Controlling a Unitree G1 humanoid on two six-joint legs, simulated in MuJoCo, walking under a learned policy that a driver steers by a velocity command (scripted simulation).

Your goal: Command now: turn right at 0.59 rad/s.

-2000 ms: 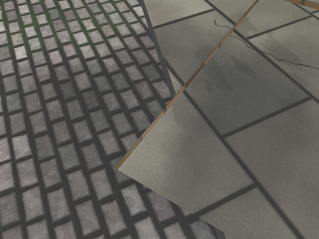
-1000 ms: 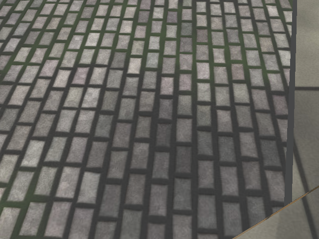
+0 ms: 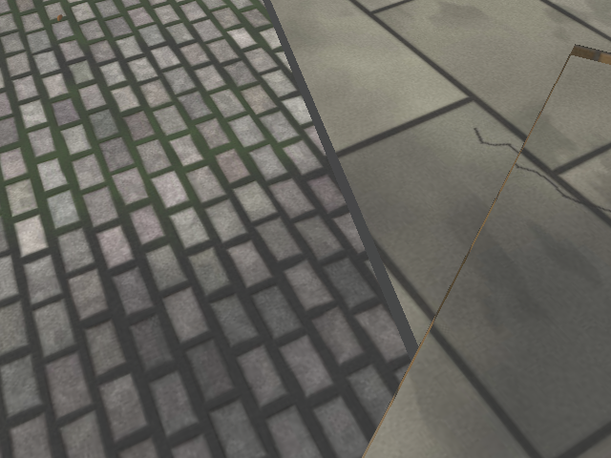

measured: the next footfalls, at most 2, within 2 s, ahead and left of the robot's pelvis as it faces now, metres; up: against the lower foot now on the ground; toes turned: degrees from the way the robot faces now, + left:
left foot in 0.52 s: +0.07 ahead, +0.09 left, +0.00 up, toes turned -24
right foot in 1.08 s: +0.28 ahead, -0.24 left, -0.05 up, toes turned -23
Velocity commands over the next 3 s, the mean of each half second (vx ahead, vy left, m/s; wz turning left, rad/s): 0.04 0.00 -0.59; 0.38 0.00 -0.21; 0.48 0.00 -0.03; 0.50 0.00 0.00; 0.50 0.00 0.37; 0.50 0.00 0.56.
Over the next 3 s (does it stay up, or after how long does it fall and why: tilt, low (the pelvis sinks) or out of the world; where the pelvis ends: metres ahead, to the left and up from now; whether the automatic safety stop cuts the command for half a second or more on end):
stays up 1.14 -0.48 0.01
